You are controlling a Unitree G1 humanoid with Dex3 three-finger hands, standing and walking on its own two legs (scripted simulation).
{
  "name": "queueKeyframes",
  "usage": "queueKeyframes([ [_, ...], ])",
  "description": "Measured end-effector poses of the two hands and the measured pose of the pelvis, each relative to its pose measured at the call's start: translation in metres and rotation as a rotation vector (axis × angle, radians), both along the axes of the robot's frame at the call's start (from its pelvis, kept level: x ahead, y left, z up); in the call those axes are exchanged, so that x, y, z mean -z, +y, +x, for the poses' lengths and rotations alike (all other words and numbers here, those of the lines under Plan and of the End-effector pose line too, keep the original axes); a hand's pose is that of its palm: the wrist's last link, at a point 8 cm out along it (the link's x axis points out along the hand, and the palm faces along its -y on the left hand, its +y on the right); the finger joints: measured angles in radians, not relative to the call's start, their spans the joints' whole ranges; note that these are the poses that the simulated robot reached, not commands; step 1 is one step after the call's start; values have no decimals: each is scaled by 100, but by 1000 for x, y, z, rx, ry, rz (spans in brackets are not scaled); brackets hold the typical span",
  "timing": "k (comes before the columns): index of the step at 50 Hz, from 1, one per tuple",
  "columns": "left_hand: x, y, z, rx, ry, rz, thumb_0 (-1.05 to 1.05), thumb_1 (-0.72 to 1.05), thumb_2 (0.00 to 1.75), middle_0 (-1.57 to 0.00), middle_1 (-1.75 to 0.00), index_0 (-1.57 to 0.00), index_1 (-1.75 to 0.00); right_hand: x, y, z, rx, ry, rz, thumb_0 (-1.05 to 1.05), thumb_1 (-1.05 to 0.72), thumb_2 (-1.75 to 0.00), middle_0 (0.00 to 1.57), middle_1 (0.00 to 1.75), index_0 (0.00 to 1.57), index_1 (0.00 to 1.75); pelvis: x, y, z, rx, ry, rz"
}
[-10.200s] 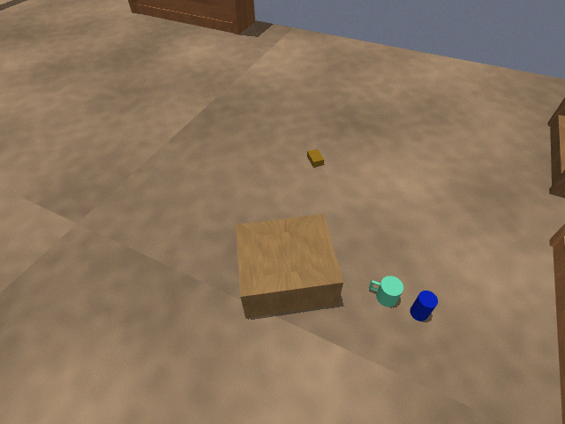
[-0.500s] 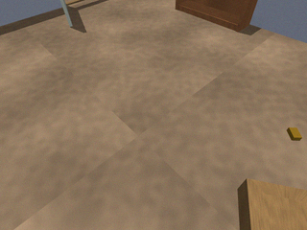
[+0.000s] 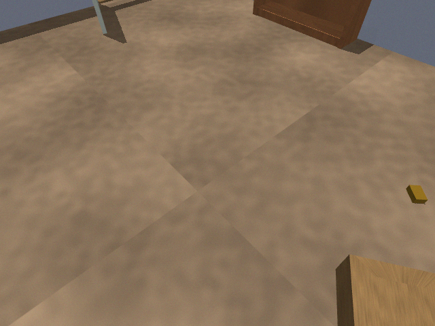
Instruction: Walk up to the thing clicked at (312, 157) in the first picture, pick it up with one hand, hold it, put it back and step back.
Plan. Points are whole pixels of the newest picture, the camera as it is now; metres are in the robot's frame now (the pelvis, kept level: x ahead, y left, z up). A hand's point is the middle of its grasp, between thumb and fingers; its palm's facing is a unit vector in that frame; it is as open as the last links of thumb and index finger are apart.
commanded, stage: stand
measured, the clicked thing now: (416, 194) +0.87 -1.06 -0.76
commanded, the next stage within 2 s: none
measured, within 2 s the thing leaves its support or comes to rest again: neither
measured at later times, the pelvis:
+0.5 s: pelvis +0.00 +0.01 +0.00, yaw +1 degrees
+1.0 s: pelvis +0.00 +0.01 +0.00, yaw +1 degrees
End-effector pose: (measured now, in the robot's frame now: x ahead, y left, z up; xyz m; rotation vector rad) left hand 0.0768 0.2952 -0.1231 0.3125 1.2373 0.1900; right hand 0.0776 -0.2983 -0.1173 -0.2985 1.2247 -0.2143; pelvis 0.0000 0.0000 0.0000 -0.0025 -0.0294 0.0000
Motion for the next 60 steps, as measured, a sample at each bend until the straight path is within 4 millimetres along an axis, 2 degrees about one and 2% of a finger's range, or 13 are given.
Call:
queueKeyframes([
  [13,1,8,-13,-17,31,3,1,90,90,-21,-30,-21,-30,3,8,-3,-7,20,5,0,-90,-89,20,30,20,30,0,6,2,-7,5,3],
  [28,0,9,-10,-16,6,5,1,90,90,-21,-30,-21,-30,1,11,6,-18,-6,6,0,-90,-89,20,30,20,30,0,8,3,-14,-2,3],
  [46,1,11,-19,-22,28,2,1,90,90,-21,-30,-21,-30,2,10,-2,-21,23,0,0,-90,-89,20,30,20,30,0,9,2,-21,1,3],
  [60,0,11,-18,-24,18,7,1,90,90,-21,-30,-21,-30,2,11,3,-27,10,3,0,-90,-89,20,30,20,30,1,8,3,-25,-2,2],
])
